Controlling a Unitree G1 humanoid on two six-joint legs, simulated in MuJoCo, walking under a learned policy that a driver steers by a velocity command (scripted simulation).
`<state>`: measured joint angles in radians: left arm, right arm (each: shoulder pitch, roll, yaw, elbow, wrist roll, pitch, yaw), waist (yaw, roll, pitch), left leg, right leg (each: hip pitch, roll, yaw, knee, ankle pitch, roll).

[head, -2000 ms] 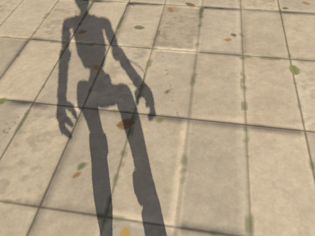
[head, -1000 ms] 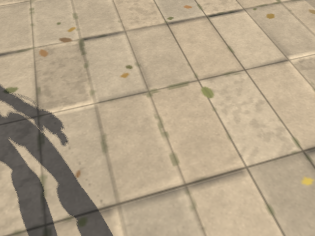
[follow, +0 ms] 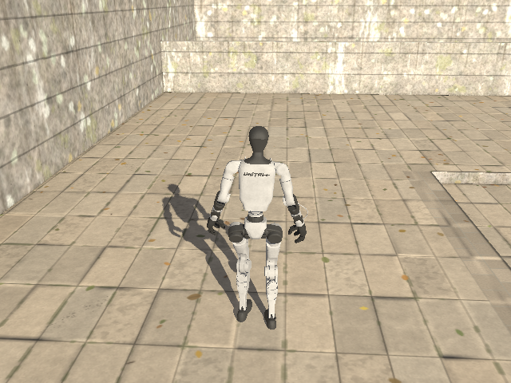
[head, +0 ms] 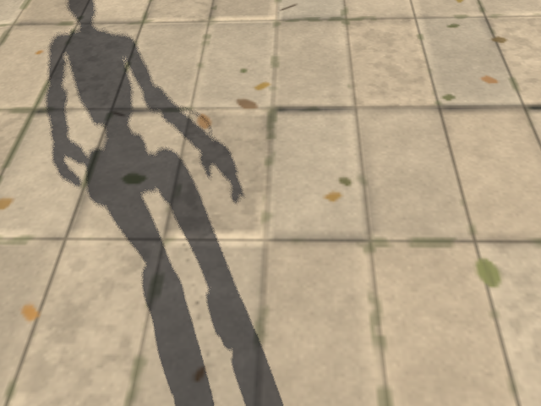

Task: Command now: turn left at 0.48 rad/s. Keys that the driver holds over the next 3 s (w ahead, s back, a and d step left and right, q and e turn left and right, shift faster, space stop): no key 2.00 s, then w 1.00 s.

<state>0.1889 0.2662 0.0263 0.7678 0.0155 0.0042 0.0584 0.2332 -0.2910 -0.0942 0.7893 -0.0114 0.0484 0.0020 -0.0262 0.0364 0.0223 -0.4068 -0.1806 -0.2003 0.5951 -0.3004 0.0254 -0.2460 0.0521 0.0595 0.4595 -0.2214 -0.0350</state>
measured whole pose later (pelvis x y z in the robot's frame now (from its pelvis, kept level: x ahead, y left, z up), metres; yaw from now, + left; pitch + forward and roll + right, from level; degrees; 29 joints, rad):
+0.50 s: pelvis -0.01 +0.00 +0.01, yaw +5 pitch -1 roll +0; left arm 0.27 0.24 0.01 0.88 0.01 0.01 0.02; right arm 0.17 -0.23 0.00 0.88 -0.01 0.02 -0.02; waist 0.03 -0.02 0.04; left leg -0.11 -0.04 -0.05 0.40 -0.26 0.03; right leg -0.16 0.01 -0.02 0.40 -0.22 -0.02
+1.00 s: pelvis -0.02 +0.02 +0.01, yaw +5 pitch -2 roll +0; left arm 0.26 0.21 0.00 1.11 0.01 0.01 0.03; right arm 0.26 -0.21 0.02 1.09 -0.01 0.00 -0.03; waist 0.01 -0.01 0.03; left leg -0.10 -0.06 -0.04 0.36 -0.22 0.04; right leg -0.15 0.00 0.00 0.36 -0.19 0.00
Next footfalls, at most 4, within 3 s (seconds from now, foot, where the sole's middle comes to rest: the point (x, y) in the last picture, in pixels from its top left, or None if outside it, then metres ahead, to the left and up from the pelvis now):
0.38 left None -0.01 0.11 -0.77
2.74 left None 0.42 0.07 -0.77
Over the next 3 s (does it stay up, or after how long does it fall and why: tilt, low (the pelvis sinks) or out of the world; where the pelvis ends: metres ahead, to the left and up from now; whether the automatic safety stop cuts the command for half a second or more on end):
stays up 0.40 0.02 0.01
